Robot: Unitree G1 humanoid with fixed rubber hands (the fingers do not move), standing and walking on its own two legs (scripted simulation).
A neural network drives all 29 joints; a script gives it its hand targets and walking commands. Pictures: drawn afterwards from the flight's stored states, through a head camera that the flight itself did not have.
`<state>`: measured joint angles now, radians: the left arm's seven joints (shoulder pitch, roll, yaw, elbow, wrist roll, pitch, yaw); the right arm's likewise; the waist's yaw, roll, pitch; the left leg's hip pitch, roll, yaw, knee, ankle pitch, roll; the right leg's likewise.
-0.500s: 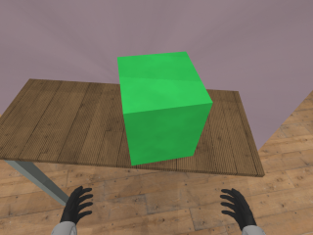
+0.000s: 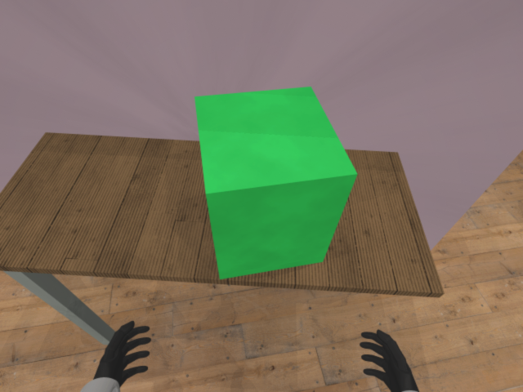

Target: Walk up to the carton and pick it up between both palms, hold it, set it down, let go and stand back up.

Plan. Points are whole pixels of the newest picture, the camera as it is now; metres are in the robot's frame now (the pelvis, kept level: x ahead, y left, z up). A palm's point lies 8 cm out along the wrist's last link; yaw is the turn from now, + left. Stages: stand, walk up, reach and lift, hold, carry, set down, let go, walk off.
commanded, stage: let go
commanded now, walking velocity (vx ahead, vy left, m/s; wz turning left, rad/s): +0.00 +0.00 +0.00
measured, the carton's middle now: (263, 186) +0.45 +0.01 +0.04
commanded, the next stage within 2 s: stand in 0.38 s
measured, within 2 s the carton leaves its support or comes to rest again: neither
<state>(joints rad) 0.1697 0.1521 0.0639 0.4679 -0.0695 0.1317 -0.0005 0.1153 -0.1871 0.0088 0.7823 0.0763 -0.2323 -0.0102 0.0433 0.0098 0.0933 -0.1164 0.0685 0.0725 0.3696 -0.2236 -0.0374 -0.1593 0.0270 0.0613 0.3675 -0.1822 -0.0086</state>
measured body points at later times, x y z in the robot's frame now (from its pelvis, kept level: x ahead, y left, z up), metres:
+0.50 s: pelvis +0.01 +0.00 +0.00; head +0.02 +0.00 +0.45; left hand +0.17 +0.24 -0.09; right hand +0.18 -0.23 -0.11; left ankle -0.02 +0.14 -0.75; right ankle +0.01 -0.12 -0.75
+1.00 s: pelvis +0.01 +0.01 +0.00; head +0.00 +0.02 +0.45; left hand +0.11 +0.29 -0.12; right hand +0.12 -0.26 -0.11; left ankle -0.02 +0.14 -0.75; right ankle +0.01 -0.12 -0.75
